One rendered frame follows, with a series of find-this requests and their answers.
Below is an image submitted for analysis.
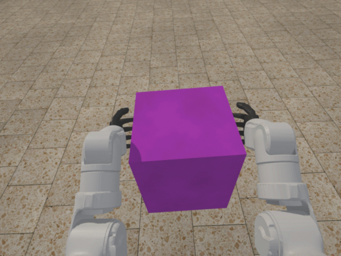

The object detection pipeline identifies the carton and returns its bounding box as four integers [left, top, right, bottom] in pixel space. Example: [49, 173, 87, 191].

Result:
[128, 86, 247, 213]

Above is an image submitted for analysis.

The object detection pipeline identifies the robot right upper arm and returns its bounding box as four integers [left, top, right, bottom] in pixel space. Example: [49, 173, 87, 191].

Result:
[254, 210, 327, 256]

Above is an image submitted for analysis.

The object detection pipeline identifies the left robot hand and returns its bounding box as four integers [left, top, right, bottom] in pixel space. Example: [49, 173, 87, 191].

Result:
[109, 108, 133, 148]

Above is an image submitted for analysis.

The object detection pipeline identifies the right robot hand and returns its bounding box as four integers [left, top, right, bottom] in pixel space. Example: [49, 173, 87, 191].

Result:
[233, 102, 259, 145]

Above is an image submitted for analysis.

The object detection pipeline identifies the left robot forearm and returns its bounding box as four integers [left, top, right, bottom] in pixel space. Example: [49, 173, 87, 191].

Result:
[65, 125, 127, 256]

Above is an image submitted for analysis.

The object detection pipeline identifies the robot left upper arm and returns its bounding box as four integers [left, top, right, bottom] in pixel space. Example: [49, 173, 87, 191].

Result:
[66, 219, 127, 256]

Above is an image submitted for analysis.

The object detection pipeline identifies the right robot forearm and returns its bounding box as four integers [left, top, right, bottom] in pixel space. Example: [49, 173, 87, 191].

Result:
[244, 118, 324, 251]

